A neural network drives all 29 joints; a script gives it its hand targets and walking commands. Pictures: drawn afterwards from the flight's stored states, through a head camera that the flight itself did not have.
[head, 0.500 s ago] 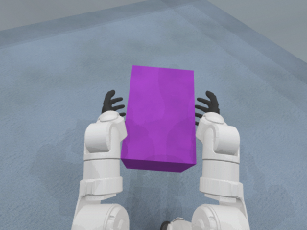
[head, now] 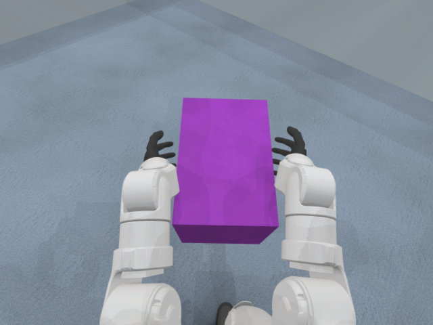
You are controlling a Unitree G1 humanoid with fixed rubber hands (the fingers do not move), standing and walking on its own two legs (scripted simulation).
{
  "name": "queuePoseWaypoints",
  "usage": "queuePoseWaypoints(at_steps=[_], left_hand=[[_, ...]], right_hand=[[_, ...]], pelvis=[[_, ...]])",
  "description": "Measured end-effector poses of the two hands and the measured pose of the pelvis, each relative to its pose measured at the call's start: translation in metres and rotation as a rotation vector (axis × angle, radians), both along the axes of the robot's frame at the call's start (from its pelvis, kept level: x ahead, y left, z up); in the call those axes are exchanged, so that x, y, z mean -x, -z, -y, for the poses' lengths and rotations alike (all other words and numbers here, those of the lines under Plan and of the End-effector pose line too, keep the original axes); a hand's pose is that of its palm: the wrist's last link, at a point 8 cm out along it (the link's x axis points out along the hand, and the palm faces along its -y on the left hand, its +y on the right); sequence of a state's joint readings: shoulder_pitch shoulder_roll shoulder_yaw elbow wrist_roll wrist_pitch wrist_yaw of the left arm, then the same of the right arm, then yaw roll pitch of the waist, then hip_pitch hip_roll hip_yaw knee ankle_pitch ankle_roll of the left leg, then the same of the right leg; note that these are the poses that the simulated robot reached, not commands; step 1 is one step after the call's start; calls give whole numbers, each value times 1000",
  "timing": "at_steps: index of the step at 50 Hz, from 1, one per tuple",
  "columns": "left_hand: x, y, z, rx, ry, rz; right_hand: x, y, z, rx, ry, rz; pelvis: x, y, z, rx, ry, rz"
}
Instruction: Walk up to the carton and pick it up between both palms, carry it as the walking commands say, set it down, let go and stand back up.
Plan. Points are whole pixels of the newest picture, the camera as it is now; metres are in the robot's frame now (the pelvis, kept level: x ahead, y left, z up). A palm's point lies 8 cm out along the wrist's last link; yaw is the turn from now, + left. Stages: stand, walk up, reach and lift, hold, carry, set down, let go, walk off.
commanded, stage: carry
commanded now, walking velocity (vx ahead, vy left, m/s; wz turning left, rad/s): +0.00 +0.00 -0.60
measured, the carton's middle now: (222, 174) +0.40 -0.01 +0.02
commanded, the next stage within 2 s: none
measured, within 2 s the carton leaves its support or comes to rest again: neither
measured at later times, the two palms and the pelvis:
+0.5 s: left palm (226, 221) +0.27 -0.01 +0.09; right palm (396, 263) +0.20 -0.24 +0.11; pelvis -0.12 -0.01 +0.00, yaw -17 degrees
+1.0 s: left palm (292, 312) +0.14 -0.09 +0.10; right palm out of the picture +0.02 -0.30 +0.11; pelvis -0.22 +0.00 +0.01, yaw -30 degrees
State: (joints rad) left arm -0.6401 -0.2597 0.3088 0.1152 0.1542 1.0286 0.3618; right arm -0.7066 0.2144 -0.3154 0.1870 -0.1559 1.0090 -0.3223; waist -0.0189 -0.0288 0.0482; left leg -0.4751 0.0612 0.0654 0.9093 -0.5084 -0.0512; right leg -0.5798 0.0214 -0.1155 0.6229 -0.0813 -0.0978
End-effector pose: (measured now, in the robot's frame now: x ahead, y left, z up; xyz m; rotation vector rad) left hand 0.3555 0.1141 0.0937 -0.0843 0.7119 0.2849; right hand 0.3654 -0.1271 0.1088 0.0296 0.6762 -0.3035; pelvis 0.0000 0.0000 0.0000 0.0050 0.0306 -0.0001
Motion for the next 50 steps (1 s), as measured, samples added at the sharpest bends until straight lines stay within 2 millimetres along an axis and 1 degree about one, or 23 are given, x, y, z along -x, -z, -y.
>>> queuePoseWaypoints(at_steps=[2,4,8,10,12,16,19,22,25,27,29,32,36,38,41,44,46,48,50], left_hand=[[8,3,9,12,24,-9],[18,6,17,36,43,-22],[38,3,32,21,99,-52],[43,-3,40,9,111,-49],[43,-9,50,2,121,-26],[46,-17,78,-9,177,38],[58,-12,97,-13,226,26],[74,-5,112,-11,269,-5],[90,2,122,10,303,-21],[103,7,128,35,321,-47],[115,7,133,25,352,-74],[126,2,143,3,380,-77],[133,-11,166,0,410,-5],[140,-15,181,-5,439,24],[156,-14,197,-17,479,21],[175,-10,207,-19,511,2],[188,-7,209,-9,526,-5],[200,-4,208,12,530,-13],[213,-2,203,28,528,-36]], right_hand=[[14,1,9,6,26,-9],[31,0,17,25,45,-23],[62,-1,32,3,109,-48],[73,-2,39,-16,127,-44],[79,-3,49,-21,139,-23],[94,-8,75,18,165,36],[114,-6,93,9,213,26],[138,-3,106,-9,266,-1],[163,0,114,2,306,-16],[182,0,117,18,330,-40],[199,1,121,2,369,-62],[219,2,128,-26,403,-64],[238,-2,148,-28,435,7],[250,-3,159,-14,454,32],[274,-2,173,-23,488,29],[298,-1,179,-39,526,16],[313,-1,180,-38,546,12],[327,-3,178,-26,556,7],[341,-5,173,-18,560,-14]], pelvis=[[12,1,-1,-1,24,-4],[25,-4,0,-33,63,12],[37,-13,-1,4,124,6],[42,-15,1,13,170,5],[49,-12,6,13,205,6],[69,-4,17,22,223,15],[84,-3,18,7,235,4],[99,-2,13,1,263,-3],[116,-1,7,-5,301,-4],[126,-7,6,-30,344,16],[131,-12,4,-3,371,3],[139,-17,4,18,437,-8],[157,-11,13,32,504,-5],[167,-10,16,43,492,-3],[180,-9,17,21,485,-7],[194,-7,11,12,497,-7],[202,-6,6,15,503,-9],[212,-5,2,4,511,4],[220,-10,1,-13,523,19]])
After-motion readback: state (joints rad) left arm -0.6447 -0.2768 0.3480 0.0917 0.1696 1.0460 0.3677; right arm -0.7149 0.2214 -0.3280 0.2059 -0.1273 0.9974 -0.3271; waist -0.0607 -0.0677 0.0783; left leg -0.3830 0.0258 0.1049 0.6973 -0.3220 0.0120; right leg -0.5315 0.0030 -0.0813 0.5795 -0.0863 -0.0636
